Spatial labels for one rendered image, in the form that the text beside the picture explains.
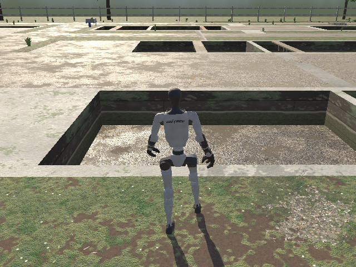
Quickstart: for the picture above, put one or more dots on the robot right foot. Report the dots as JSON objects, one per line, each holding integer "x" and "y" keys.
{"x": 197, "y": 208}

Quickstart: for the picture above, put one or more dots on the robot left shin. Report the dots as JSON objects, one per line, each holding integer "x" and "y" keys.
{"x": 168, "y": 205}

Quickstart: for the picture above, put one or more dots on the right robot hand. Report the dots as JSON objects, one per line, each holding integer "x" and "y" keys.
{"x": 210, "y": 159}

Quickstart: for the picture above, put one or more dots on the left robot hand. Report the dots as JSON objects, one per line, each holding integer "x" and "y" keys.
{"x": 151, "y": 154}

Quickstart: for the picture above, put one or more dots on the robot left forearm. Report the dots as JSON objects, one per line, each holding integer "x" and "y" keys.
{"x": 150, "y": 144}

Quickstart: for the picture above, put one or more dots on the robot right forearm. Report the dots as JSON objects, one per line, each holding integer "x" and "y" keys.
{"x": 205, "y": 147}

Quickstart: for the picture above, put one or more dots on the robot left upper arm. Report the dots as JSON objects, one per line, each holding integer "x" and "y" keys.
{"x": 156, "y": 126}

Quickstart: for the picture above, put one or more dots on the robot right upper arm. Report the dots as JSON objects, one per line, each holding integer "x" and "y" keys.
{"x": 196, "y": 125}

